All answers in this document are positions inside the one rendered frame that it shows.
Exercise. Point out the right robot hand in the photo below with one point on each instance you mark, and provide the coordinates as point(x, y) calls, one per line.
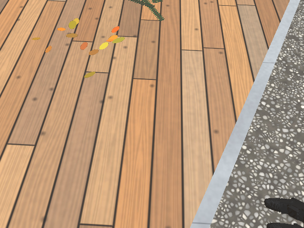
point(292, 207)

